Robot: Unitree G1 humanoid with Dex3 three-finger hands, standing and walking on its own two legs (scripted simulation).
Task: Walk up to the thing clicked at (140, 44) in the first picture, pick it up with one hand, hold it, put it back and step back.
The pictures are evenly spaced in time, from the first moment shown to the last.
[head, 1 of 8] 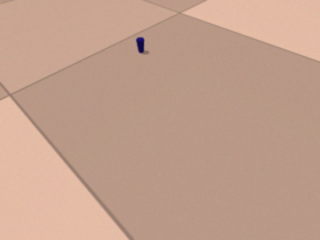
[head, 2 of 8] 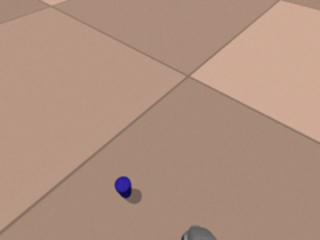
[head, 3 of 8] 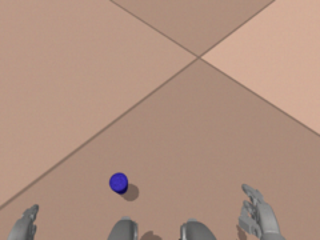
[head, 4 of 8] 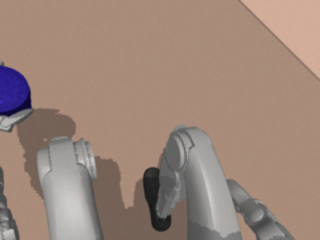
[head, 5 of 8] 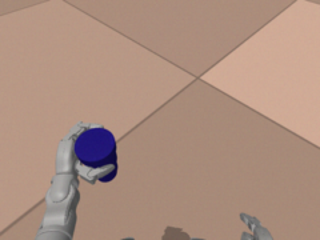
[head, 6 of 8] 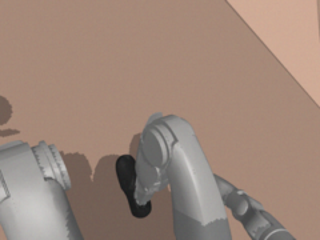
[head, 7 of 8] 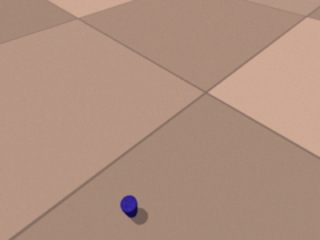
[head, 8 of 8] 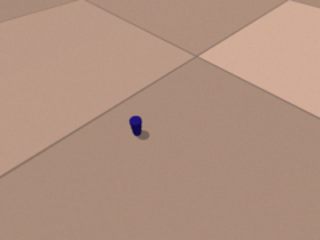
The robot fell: no
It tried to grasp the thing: yes
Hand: left
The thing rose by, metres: 0.67
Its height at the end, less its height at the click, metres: +0.00
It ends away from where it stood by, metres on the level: 0.02
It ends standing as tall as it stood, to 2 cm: yes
